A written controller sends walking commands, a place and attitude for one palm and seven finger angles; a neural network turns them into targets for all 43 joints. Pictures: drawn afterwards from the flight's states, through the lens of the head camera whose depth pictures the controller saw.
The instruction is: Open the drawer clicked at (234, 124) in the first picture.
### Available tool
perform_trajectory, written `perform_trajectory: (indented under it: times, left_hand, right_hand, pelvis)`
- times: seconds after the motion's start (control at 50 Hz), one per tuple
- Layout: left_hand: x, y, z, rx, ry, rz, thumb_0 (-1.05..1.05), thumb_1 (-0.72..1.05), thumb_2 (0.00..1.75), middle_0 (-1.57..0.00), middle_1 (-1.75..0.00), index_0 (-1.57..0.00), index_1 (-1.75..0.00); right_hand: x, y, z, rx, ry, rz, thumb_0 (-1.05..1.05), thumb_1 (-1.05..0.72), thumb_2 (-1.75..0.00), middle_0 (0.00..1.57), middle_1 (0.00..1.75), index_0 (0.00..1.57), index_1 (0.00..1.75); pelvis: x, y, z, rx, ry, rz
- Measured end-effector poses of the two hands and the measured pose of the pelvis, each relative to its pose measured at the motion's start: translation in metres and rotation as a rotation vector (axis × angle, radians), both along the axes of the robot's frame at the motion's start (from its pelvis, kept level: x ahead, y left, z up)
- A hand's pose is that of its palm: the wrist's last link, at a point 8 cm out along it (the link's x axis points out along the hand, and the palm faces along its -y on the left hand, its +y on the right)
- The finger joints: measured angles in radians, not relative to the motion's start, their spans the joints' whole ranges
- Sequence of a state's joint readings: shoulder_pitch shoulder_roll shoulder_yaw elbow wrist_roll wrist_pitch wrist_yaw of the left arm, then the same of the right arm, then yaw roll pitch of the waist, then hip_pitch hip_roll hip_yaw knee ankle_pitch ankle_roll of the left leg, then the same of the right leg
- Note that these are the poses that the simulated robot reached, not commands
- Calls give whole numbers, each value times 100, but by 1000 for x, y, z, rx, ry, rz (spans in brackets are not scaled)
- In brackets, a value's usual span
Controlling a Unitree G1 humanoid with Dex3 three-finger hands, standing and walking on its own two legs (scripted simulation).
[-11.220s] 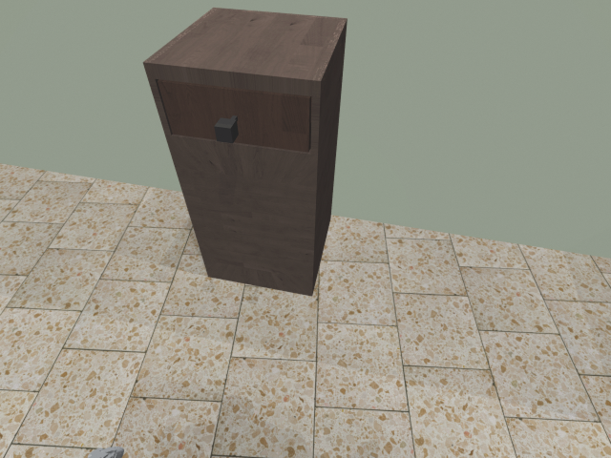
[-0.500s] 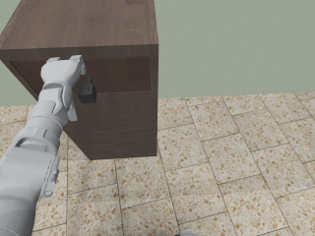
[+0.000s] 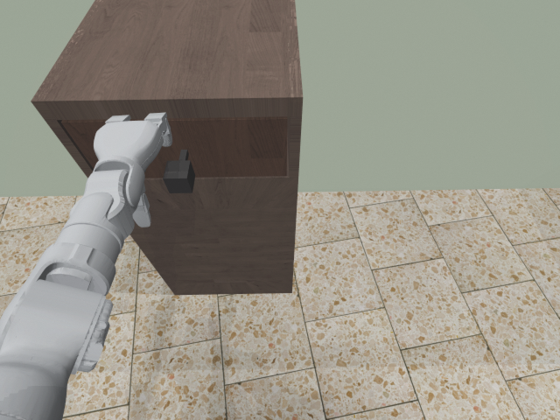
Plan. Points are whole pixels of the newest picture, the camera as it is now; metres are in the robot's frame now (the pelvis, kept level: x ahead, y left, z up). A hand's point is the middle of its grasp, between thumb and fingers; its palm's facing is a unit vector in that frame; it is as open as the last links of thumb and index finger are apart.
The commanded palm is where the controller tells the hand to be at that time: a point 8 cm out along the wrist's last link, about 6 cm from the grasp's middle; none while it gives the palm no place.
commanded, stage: move the hooked fingers above the handle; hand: left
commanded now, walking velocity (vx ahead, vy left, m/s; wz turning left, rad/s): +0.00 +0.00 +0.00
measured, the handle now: (181, 168) +0.54 +0.17 +0.00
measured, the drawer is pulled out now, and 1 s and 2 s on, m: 0.00 0.00 0.00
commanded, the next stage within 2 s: lower the fingers behind the handle in 1.04 s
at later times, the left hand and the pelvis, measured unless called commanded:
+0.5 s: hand (156, 174) +0.47 +0.18 +0.06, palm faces -0.16 -0.01 -0.99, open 13.9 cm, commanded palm +0.47 +0.18 +0.12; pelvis +0.00 -0.01 +0.00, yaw +0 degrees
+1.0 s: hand (170, 174) +0.47 +0.16 +0.06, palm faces -0.13 -0.04 -0.99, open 13.8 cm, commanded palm +0.48 +0.18 +0.12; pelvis +0.00 +0.00 +0.00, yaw +1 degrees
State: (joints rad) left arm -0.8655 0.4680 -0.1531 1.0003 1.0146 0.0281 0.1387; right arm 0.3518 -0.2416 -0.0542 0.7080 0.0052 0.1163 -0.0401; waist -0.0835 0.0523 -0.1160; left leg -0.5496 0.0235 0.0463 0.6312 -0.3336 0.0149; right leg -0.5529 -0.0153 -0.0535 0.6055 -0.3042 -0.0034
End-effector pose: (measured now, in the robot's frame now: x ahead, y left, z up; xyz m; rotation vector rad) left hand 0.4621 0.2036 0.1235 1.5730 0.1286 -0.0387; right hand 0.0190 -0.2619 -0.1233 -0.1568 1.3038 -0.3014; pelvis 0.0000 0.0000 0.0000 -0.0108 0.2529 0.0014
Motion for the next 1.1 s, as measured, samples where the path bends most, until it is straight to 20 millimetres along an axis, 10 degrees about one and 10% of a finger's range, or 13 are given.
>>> perform_trajectory:
  times: [0.18,0.42,0.62,0.88,1.1]
  left_hand:
    - [4,-51,-2,-91,-107,-198,0,-49,30,-32,-120,-32,-120]
    - [2,5,-5,34,-6,110,0,-49,30,-32,-120,-32,-120]
    - [3,-58,5,-102,-93,-232,0,-49,30,-32,-120,-32,-120]
    - [3,18,-16,26,47,131,0,-49,30,-32,-120,-32,-120]
    - [16,-53,5,-122,-170,-236,0,-49,30,-32,-120,-32,-120]
  right_hand:
    - [9,-19,6,-64,-57,16,1,-91,-90,20,30,20,29]
    - [-20,-8,-8,19,32,-30,1,-91,-90,20,30,20,29]
    - [-15,-23,3,-59,1,-19,1,-90,-90,20,30,20,29]
    - [-14,-12,-3,-13,13,-26,1,-91,-90,20,30,20,29]
    - [-5,-16,4,-78,-16,-1,1,-90,-90,20,30,20,29]
  pelvis:
    - [-7,-2,-6,4,10,-7]
    - [-6,-10,-2,9,18,-17]
    - [-6,-9,-4,5,2,-6]
    - [-7,-8,-2,8,28,-19]
    - [-5,0,-9,-1,32,-5]
